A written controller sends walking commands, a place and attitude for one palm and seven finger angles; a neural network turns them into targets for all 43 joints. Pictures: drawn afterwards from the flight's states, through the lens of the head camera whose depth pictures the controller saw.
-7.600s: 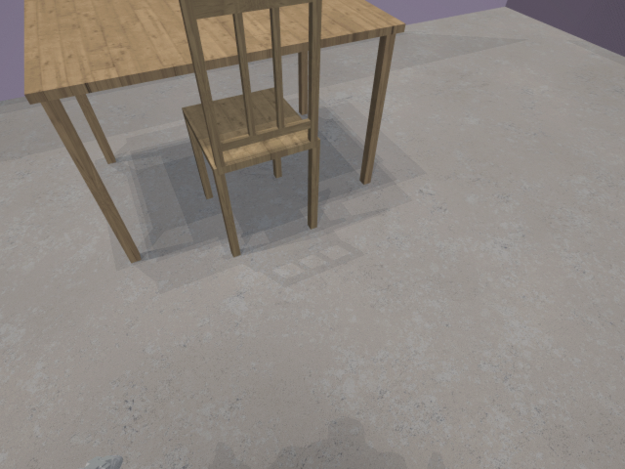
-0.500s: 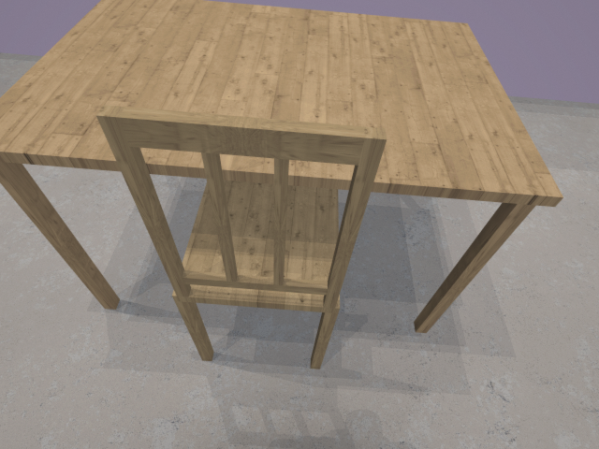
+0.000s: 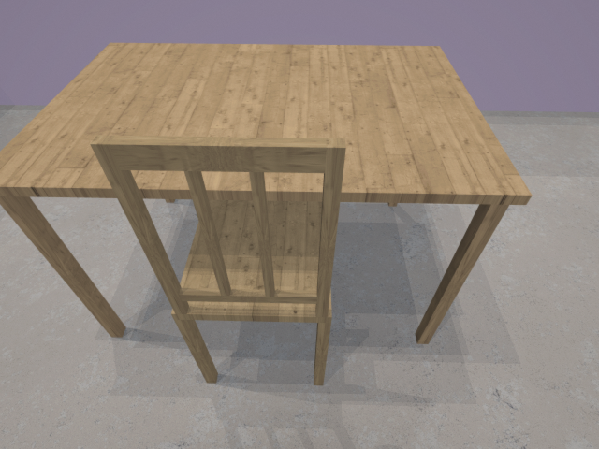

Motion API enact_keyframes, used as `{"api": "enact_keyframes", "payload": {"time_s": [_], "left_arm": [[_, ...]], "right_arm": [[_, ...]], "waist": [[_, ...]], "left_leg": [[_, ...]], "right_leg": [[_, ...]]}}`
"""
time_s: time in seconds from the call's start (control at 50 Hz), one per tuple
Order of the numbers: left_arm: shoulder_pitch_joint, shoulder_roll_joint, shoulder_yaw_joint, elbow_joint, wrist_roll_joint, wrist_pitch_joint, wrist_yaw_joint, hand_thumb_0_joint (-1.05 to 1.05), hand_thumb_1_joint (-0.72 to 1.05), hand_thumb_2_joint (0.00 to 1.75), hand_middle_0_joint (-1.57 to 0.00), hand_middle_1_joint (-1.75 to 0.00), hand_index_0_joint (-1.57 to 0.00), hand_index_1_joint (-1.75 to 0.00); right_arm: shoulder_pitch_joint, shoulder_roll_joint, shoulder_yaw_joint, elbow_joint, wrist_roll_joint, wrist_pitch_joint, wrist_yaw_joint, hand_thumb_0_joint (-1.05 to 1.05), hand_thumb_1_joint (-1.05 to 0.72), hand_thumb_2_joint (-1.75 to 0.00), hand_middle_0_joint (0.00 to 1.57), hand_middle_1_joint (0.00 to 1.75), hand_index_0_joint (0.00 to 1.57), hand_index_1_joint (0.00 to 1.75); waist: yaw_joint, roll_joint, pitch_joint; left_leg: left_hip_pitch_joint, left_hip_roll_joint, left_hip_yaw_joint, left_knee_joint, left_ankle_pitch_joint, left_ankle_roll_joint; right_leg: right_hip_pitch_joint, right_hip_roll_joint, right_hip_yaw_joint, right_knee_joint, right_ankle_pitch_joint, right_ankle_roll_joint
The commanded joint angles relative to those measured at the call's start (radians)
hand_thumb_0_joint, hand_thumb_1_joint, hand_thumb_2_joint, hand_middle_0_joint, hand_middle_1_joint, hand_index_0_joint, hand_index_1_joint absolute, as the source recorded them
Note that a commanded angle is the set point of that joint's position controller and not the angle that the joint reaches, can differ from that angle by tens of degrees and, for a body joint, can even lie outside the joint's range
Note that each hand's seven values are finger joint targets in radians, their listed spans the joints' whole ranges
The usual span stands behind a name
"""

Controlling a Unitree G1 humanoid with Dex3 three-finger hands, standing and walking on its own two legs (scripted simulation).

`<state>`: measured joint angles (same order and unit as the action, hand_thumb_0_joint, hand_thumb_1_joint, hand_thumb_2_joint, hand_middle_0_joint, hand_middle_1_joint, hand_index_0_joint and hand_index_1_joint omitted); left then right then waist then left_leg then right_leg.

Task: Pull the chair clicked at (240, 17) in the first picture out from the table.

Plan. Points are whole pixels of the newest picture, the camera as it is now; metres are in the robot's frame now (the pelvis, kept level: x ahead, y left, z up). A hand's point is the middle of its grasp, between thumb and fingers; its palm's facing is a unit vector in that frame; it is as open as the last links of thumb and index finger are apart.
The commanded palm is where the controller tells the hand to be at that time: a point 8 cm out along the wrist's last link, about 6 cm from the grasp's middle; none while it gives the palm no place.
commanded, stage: come to a stop and stand still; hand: left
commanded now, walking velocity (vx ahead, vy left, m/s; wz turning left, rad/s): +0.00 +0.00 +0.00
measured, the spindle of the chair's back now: (212, 241) +0.48 +0.20 -0.05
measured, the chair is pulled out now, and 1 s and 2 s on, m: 0.00 0.00 0.00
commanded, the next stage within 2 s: look again from close up in 0.88 s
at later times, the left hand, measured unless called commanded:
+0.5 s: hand out of the picture -0.01 +0.13 -0.18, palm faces +0.06 -0.98 -0.16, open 7.3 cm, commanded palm none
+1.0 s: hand out of the picture +0.01 +0.14 -0.18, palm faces +0.06 -0.98 -0.19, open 7.3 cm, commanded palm none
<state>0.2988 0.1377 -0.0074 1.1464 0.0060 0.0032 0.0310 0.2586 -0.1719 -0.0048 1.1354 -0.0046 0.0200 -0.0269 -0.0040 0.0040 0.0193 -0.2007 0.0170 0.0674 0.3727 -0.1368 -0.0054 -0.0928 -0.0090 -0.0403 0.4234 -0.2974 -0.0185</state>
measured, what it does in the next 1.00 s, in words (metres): shifts its weight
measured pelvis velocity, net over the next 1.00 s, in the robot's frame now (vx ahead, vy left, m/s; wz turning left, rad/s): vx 0.05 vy -0.02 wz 0.01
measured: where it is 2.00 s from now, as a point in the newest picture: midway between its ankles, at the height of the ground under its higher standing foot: outside the picture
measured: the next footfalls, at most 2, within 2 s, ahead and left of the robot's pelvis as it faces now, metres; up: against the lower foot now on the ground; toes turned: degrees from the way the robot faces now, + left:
none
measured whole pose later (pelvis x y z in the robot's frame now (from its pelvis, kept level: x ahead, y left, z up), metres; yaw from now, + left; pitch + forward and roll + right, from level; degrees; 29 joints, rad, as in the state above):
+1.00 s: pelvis +0.05 -0.02 +0.00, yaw +1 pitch -1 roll +1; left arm 0.32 0.12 0.00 1.15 0.01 -0.02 0.05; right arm 0.23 -0.16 0.01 1.14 0.00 0.00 -0.05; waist 0.01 -0.01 0.03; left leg -0.19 0.05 0.05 0.45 -0.22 -0.04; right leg -0.03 0.02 -0.06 0.39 -0.35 -0.04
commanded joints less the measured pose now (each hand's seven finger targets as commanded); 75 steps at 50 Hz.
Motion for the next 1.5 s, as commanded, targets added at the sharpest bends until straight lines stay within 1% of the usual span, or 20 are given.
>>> {"api": "enact_keyframes", "payload": {"time_s": [0.0, 0.16, 0.32, 0.36, 0.54, 0.82, 0.94, 0.96, 0.98, 1.0, 1.02, 1.04, 1.08, 1.12, 1.16, 1.18, 1.2, 1.22, 1.28, 1.48], "left_arm": [[0.050, 0.109, 0.018, -0.022, 0.002, -0.010, 0.010, 0.00, 0.90, 0.90, -0.20, -0.30, -0.20, -0.30], [0.082, 0.075, 0.018, -0.004, -0.005, -0.018, 0.014, 0.00, 0.90, 0.90, -0.20, -0.30, -0.20, -0.30], [0.104, 0.057, 0.019, 0.001, -0.003, -0.020, 0.018, 0.00, 0.90, 0.90, -0.20, -0.30, -0.20, -0.30], [0.108, 0.055, 0.019, 0.003, -0.003, -0.023, 0.019, 0.00, 0.90, 0.90, -0.20, -0.30, -0.20, -0.30], [0.123, 0.054, 0.020, 0.004, 0.000, -0.026, 0.023, 0.00, 0.90, 0.90, -0.20, -0.30, -0.20, -0.30], [0.123, 0.081, 0.023, 0.002, 0.002, -0.023, 0.022, 0.00, 0.90, 0.90, -0.20, -0.30, -0.20, -0.30], [0.118, 0.085, 0.024, -0.001, 0.001, -0.022, 0.021, 0.00, 0.90, 0.90, -0.20, -0.30, -0.20, -0.30], [0.194, 0.114, 0.023, -0.004, 0.026, -0.067, 0.056, 0.00, 0.90, 0.90, -0.20, -0.30, -0.20, -0.30], [0.186, 0.178, 0.040, -0.037, 0.025, -0.071, 0.056, 0.00, 0.90, 0.90, -0.20, -0.30, -0.20, -0.30], [0.178, 0.146, 0.031, -0.061, 0.020, -0.069, 0.051, 0.00, 0.90, 0.90, -0.20, -0.30, -0.20, -0.30], [0.146, 0.135, 0.021, -0.083, 0.011, -0.068, 0.046, 0.00, 0.90, 0.90, -0.20, -0.30, -0.20, -0.30], [0.129, 0.134, 0.022, -0.102, 0.004, -0.069, 0.042, 0.00, 0.90, 0.90, -0.20, -0.30, -0.20, -0.30], [0.116, 0.117, 0.022, -0.132, 0.007, -0.048, 0.036, 0.00, 0.90, 0.90, -0.20, -0.30, -0.20, -0.30], [0.130, 0.107, 0.022, -0.128, 0.010, -0.037, 0.031, 0.00, 0.90, 0.90, -0.20, -0.30, -0.20, -0.30], [0.129, 0.114, 0.019, -0.128, 0.013, -0.033, 0.027, 0.00, 0.90, 0.90, -0.20, -0.30, -0.20, -0.30], [0.121, 0.119, 0.018, -0.132, 0.014, -0.030, 0.026, 0.00, 0.90, 0.90, -0.20, -0.30, -0.20, -0.30], [0.114, 0.120, 0.019, -0.136, 0.010, -0.028, 0.026, 0.00, 0.90, 0.90, -0.20, -0.30, -0.20, -0.30], [0.101, 0.120, 0.017, -0.143, 0.009, -0.023, 0.024, 0.00, 0.90, 0.90, -0.20, -0.30, -0.20, -0.30], [0.089, 0.122, 0.016, -0.155, 0.014, -0.015, 0.019, 0.00, 0.90, 0.90, -0.20, -0.30, -0.20, -0.30], [0.107, 0.132, 0.014, -0.157, 0.016, -0.012, 0.010, 0.00, 0.90, 0.90, -0.20, -0.30, -0.20, -0.30]], "right_arm": [[0.047, -0.059, -0.009, -0.017, -0.004, -0.011, -0.001, 0.00, -0.90, -0.90, 0.20, 0.30, 0.20, 0.30], [0.101, -0.036, -0.003, 0.011, -0.004, -0.023, -0.011, 0.00, -0.90, -0.90, 0.20, 0.30, 0.20, 0.30], [0.116, -0.017, -0.005, 0.018, -0.002, -0.023, -0.015, 0.00, -0.90, -0.90, 0.20, 0.30, 0.20, 0.30], [0.116, -0.016, -0.006, 0.017, -0.003, -0.027, -0.017, 0.00, -0.90, -0.90, 0.20, 0.30, 0.20, 0.30], [0.084, -0.019, -0.005, 0.013, -0.003, -0.029, -0.022, 0.00, -0.90, -0.90, 0.20, 0.30, 0.20, 0.30], [0.033, -0.043, -0.002, -0.008, -0.002, -0.026, -0.025, 0.00, -0.90, -0.90, 0.20, 0.30, 0.20, 0.30], [0.027, -0.050, 0.000, -0.010, -0.002, -0.026, -0.025, 0.00, -0.90, -0.90, 0.20, 0.30, 0.20, 0.30], [-0.080, -0.086, -0.009, -0.092, 0.002, -0.048, -0.006, 0.00, -0.90, -0.90, 0.20, 0.30, 0.20, 0.30], [-0.063, -0.064, -0.009, -0.138, 0.002, -0.037, -0.001, 0.00, -0.90, -0.90, 0.20, 0.30, 0.20, 0.30], [0.028, -0.034, -0.010, -0.130, -0.009, -0.044, -0.004, 0.00, -0.90, -0.90, 0.20, 0.30, 0.20, 0.30], [0.075, -0.047, -0.014, -0.121, -0.010, -0.049, -0.006, 0.00, -0.90, -0.90, 0.20, 0.30, 0.20, 0.30], [0.093, -0.063, -0.019, -0.111, -0.006, -0.052, -0.007, 0.00, -0.90, -0.90, 0.20, 0.30, 0.20, 0.30], [0.079, -0.088, -0.022, -0.118, -0.009, -0.051, -0.010, 0.00, -0.90, -0.90, 0.20, 0.30, 0.20, 0.30], [0.033, -0.084, -0.016, -0.132, -0.005, -0.040, -0.010, 0.00, -0.90, -0.90, 0.20, 0.30, 0.20, 0.30], [0.019, -0.076, -0.012, -0.146, -0.004, -0.039, -0.005, 0.00, -0.90, -0.90, 0.20, 0.30, 0.20, 0.30], [0.015, -0.080, -0.012, -0.143, -0.006, -0.039, -0.003, 0.00, -0.90, -0.90, 0.20, 0.30, 0.20, 0.30], [0.021, -0.090, -0.015, -0.146, -0.007, -0.039, -0.002, 0.00, -0.90, -0.90, 0.20, 0.30, 0.20, 0.30], [0.019, -0.101, -0.017, -0.147, -0.005, -0.038, -0.001, 0.00, -0.90, -0.90, 0.20, 0.30, 0.20, 0.30], [0.004, -0.101, -0.018, -0.152, -0.006, -0.036, 0.004, 0.00, -0.90, -0.90, 0.20, 0.30, 0.20, 0.30], [0.022, -0.128, -0.019, -0.153, -0.004, -0.040, 0.012, 0.00, -0.90, -0.90, 0.20, 0.30, 0.20, 0.30]], "waist": [[-0.003, -0.008, 0.108], [0.003, -0.009, 0.067], [0.004, -0.019, 0.084], [0.002, -0.009, 0.052], [0.003, -0.031, 0.052], [0.009, -0.026, 0.042], [0.010, -0.025, 0.046], [0.048, -0.068, 0.098], [0.005, -0.128, 0.107], [-0.029, -0.181, 0.005], [-0.044, -0.182, -0.093], [-0.047, -0.139, -0.141], [-0.022, -0.004, -0.090], [0.002, 0.044, 0.033], [0.002, 0.041, 0.060], [0.005, 0.042, 0.054], [0.001, 0.000, 0.016], [0.002, 0.008, 0.017], [0.012, 0.009, 0.098], [0.018, 0.038, 0.054]], "left_leg": [[0.055, 0.068, -0.100, -0.055, -0.062, 0.011], [0.061, 0.080, -0.098, -0.025, 0.046, 0.012], [0.054, 0.082, -0.092, -0.008, 0.066, 0.013], [0.070, 0.086, -0.092, 0.001, 0.100, 0.015], [0.085, 0.087, -0.080, 0.027, 0.165, 0.016], [0.102, 0.082, -0.070, 0.041, 0.188, 0.015], [0.103, 0.083, -0.074, 0.035, 0.200, 0.018], [-0.027, 0.070, 0.003, 0.317, 0.119, -0.002], [-0.160, 0.004, 0.008, 0.306, -0.155, -0.003], [-0.132, 0.003, 0.010, 0.234, -0.210, 0.032], [-0.058, -0.007, -0.001, 0.197, -0.113, 0.040], [0.007, 0.014, -0.021, 0.172, 0.045, 0.047], [0.057, 0.080, -0.062, 0.184, 0.269, 0.059], [0.003, 0.093, -0.097, 0.167, 0.224, 0.052], [-0.014, 0.076, -0.107, 0.141, 0.187, 0.049], [-0.013, 0.075, -0.109, 0.141, 0.210, 0.050], [0.008, 0.081, -0.119, 0.135, 0.192, 0.052], [0.002, 0.081, -0.126, 0.114, 0.139, 0.054], [-0.060, 0.081, -0.153, 0.038, -0.032, 0.062], [-0.053, 0.095, -0.199, -0.090, -0.209, 0.068]], "right_leg": [[-0.206, -0.106, 0.127, -0.169, -0.057, -0.016], [-0.144, -0.096, 0.111, -0.142, 0.067, -0.019], [-0.140, -0.095, 0.100, -0.136, 0.109, -0.019], [-0.118, -0.095, 0.097, -0.123, 0.165, -0.019], [-0.087, -0.100, 0.090, -0.096, 0.354, -0.010], [-0.043, -0.111, 0.082, -0.092, 0.475, 0.003], [-0.033, -0.110, 0.074, -0.095, 0.454, 0.004], [-0.118, -0.175, 0.183, -0.111, 0.947, 0.088], [0.026, -0.210, 0.155, -0.031, 1.301, 0.075], [0.087, -0.211, 0.122, 0.050, 1.368, 0.038], [0.126, -0.176, 0.084, 0.124, 1.307, -0.009], [0.105, -0.150, 0.079, 0.161, 1.153, -0.024], [-0.030, -0.107, 0.077, 0.122, 0.688, -0.029], [-0.112, -0.087, 0.091, 0.030, 0.379, -0.035], [-0.124, -0.085, 0.096, 0.007, 0.320, -0.034], [-0.116, -0.081, 0.093, 0.011, 0.316, -0.033], [-0.102, -0.076, 0.087, 0.016, 0.260, -0.031], [-0.106, -0.074, 0.083, 0.008, 0.179, -0.027], [-0.139, -0.064, 0.075, -0.027, 0.024, -0.021], [-0.119, -0.064, 0.041, -0.021, -0.016, -0.004]]}}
